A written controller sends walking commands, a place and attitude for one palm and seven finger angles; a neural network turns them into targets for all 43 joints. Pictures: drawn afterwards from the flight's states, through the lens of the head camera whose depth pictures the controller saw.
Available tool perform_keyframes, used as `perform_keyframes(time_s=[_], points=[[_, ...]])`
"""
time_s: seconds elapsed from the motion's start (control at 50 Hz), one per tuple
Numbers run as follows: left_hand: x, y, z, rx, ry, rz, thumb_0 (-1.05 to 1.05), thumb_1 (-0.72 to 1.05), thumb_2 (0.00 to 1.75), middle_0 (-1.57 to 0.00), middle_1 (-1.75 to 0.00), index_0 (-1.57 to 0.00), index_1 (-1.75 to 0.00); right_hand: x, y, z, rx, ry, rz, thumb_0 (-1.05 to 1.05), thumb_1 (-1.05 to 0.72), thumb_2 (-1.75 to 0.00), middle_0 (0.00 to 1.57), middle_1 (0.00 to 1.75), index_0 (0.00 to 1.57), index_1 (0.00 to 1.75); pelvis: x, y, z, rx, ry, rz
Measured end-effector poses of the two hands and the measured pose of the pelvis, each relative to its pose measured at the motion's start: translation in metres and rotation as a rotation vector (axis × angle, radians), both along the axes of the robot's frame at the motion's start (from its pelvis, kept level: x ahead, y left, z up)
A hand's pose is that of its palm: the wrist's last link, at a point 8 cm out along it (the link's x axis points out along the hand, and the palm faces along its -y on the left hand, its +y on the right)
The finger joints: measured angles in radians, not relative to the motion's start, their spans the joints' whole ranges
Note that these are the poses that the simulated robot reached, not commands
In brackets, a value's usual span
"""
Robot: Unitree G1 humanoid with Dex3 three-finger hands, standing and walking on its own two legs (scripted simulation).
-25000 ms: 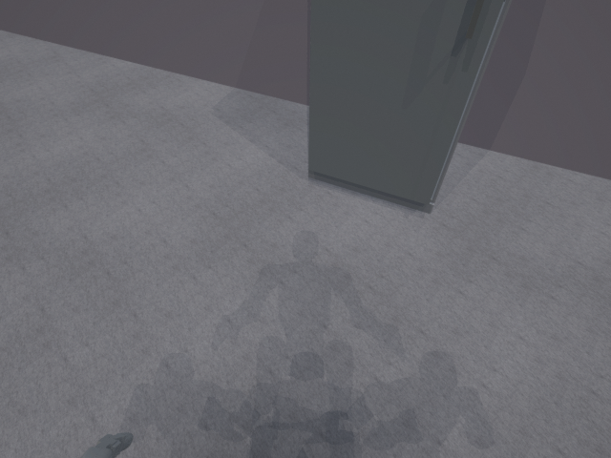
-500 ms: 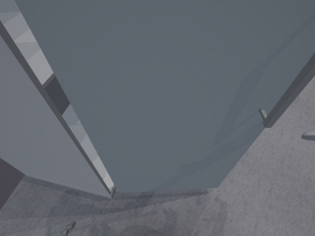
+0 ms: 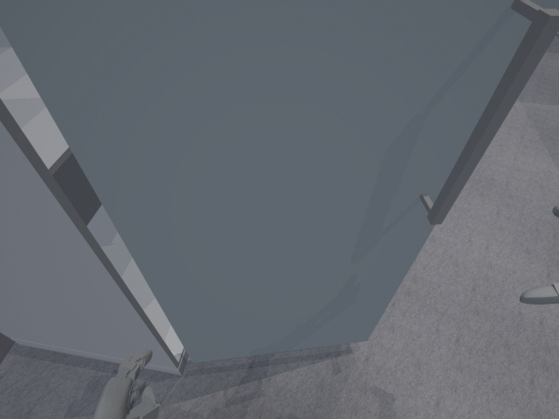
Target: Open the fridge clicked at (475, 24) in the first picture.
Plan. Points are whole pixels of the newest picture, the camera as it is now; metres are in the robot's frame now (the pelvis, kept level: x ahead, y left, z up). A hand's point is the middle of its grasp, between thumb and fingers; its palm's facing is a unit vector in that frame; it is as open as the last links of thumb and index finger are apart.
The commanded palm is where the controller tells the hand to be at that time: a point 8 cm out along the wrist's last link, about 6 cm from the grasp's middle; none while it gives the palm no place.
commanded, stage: slip the hand off the handle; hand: right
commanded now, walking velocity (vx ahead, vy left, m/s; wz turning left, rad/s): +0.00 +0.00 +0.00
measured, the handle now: (469, 135) +0.44 -0.25 +0.21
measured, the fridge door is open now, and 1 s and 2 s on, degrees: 73 73 73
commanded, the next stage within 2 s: draw the hand back to the body in 0.14 s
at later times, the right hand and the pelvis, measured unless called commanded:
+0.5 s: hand (555, 263) +0.26 -0.29 +0.16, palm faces +0.08 +0.99 -0.08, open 14.7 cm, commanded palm +0.21 -0.34 +0.17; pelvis +0.01 +0.02 +0.01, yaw -1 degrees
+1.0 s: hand out of the picture +0.22 -0.29 +0.15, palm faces +0.51 +0.79 -0.34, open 13.3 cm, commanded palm +0.17 -0.32 +0.18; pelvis +0.00 +0.01 +0.01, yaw -1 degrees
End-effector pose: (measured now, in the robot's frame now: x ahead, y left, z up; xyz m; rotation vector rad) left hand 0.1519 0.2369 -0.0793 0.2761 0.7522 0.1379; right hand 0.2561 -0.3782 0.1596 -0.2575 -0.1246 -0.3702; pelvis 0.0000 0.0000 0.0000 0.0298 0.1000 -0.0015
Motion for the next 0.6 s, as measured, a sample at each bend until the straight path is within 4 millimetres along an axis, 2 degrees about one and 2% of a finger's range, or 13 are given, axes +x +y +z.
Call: perform_keyframes(time_s=[0.1,0.2,0.28,0.36,0.5,0.6], points=[[0.021,-0.007,0.007,-0.009,-0.058,-0.044,0.01,0.9,0.9,-0.2,-0.3,-0.2,-0.3,-0.015,0.004,-0.001,0.006,0.005,-0.002,-0.01,0.55,-0.2,0.26,1.15,0.25,1.15,0.001,0.002,0.001,-0.002,-0.01,-0.008],[0.031,-0.009,0.011,-0.016,-0.091,-0.069,0.01,0.9,0.9,-0.2,-0.3,-0.21,-0.3,-0.029,0.013,-0.001,-0.01,0.009,0.0,-0.01,0.55,-0.2,0.26,1.15,0.25,1.15,0.004,0.005,0.001,-0.004,-0.018,-0.01],[0.031,-0.007,0.01,-0.011,-0.088,-0.076,0.01,0.9,0.9,-0.2,-0.3,-0.21,-0.3,-0.036,0.011,0.001,-0.005,-0.001,-0.02,-0.01,0.55,-0.2,0.26,1.15,0.26,1.15,0.003,0.01,0.001,-0.005,-0.024,-0.017],[0.027,-0.001,0.009,-0.012,-0.086,-0.049,0.01,0.9,0.9,-0.2,-0.3,-0.21,-0.3,-0.032,0.01,-0.003,0.138,0.031,0.063,-0.01,0.55,-0.2,0.26,1.15,0.25,1.15,0.004,0.013,0.004,-0.002,-0.047,-0.026],[0.024,0.01,0.021,-0.029,-0.168,-0.014,0.01,0.9,0.9,-0.2,-0.3,-0.21,-0.3,-0.02,0.034,0.008,0.184,0.118,0.291,-0.01,0.55,-0.2,0.25,1.15,0.25,1.15,0.007,0.015,0.007,-0.007,-0.08,-0.019],[0.021,0.016,0.029,-0.049,-0.218,-0.009,0.01,0.9,0.9,-0.2,-0.3,-0.2,-0.3,-0.026,0.034,0.015,0.192,0.107,0.287,-0.01,0.55,-0.2,0.26,1.15,0.25,1.15,0.005,0.018,0.008,-0.011,-0.08,-0.006]])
